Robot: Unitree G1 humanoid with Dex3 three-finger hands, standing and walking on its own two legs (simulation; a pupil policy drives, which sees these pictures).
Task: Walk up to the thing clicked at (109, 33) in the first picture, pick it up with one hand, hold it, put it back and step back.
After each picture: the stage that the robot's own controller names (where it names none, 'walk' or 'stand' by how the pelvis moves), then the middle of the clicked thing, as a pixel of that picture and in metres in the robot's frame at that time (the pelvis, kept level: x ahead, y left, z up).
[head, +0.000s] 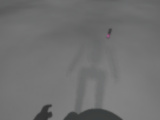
stand; (109, 33) +2.06 -0.38 -0.65
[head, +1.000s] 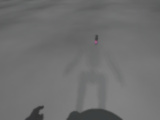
walk; (96, 39) +1.97 +0.07 -0.62
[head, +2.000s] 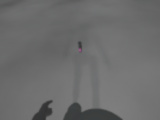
walk; (80, 47) +1.35 +0.34 -0.65
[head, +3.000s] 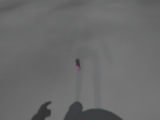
walk; (78, 64) +0.90 +0.30 -0.65
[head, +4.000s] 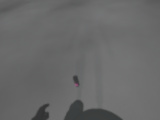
walk; (76, 81) +0.56 +0.27 -0.65
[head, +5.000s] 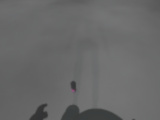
stand; (73, 87) +0.45 +0.20 -0.63
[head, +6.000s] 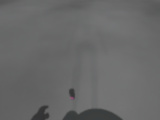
stand; (72, 94) +0.39 +0.21 -0.65
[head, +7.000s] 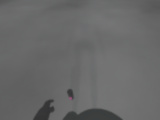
stand; (70, 94) +0.37 +0.23 -0.65
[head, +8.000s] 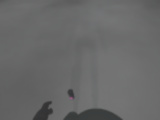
stand; (71, 94) +0.35 +0.23 -0.66
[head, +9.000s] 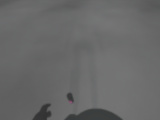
stand; (70, 98) +0.33 +0.24 -0.65
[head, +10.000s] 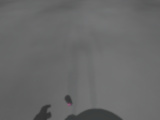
stand; (68, 100) +0.30 +0.26 -0.65
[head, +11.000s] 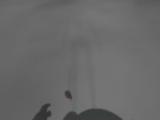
stand; (68, 95) +0.32 +0.27 -0.65
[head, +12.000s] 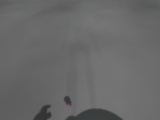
stand; (68, 101) +0.30 +0.26 -0.65
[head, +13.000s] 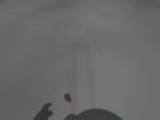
stand; (68, 98) +0.31 +0.26 -0.65
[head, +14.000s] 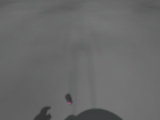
stand; (69, 99) +0.33 +0.25 -0.66
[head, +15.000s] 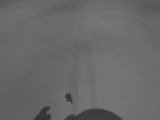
stand; (69, 99) +0.33 +0.25 -0.66
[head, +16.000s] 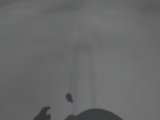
go down; (69, 99) +0.33 +0.24 -0.66
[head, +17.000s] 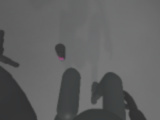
go down; (61, 53) +0.45 +0.23 -0.26
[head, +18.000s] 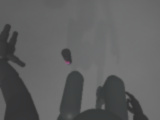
approach; (67, 57) +0.45 +0.22 -0.26
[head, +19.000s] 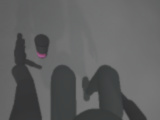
close in; (42, 48) +0.44 +0.26 -0.17
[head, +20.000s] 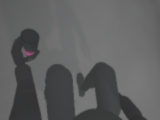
close; (30, 46) +0.44 +0.27 -0.16
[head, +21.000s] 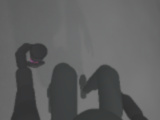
lift; (37, 56) +0.36 +0.27 -0.17
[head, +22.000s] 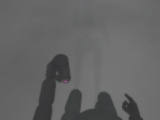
lift; (63, 71) +0.31 +0.18 +0.04
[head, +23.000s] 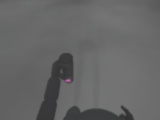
hold; (67, 70) +0.31 +0.17 +0.07
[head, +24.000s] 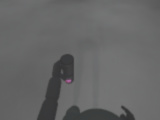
hold; (68, 71) +0.32 +0.16 +0.06
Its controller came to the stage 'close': yes
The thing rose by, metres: 0.70
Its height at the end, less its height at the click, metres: +0.66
